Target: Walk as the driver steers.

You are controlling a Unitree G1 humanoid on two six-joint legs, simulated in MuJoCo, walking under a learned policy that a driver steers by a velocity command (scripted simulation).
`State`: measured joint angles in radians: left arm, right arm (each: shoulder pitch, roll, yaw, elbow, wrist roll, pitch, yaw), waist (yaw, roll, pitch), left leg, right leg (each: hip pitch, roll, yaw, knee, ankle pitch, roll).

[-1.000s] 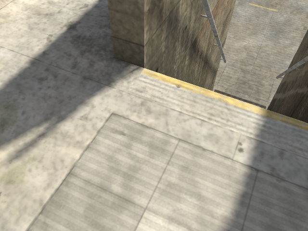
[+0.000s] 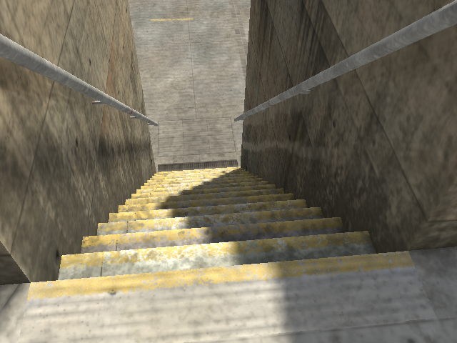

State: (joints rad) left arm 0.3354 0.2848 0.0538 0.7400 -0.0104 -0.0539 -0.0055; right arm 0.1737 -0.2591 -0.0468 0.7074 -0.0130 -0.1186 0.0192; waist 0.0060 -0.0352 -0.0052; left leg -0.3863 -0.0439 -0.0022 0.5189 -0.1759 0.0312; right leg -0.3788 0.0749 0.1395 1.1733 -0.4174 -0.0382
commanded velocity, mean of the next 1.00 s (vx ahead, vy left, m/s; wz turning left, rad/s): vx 0.50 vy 0.00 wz -0.07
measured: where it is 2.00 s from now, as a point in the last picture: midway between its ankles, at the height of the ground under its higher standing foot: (245, 307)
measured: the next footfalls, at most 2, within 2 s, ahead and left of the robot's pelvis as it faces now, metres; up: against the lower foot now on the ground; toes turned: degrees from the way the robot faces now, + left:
right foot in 0.38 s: +0.36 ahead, -0.14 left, +0.00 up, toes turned -4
left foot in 0.90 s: +0.58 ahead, +0.06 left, +0.00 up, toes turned -2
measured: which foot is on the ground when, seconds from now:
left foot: down 0.00-0.40, up 0.42-0.88, down 0.90-1.00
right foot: up 0.00-0.36, down 0.38-0.90, up 0.92-1.00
